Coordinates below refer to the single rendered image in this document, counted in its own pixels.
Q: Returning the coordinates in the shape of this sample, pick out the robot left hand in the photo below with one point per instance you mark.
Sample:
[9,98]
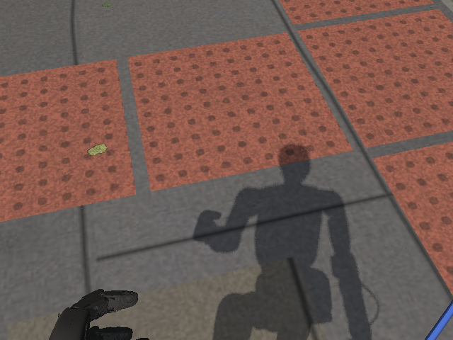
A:
[74,322]

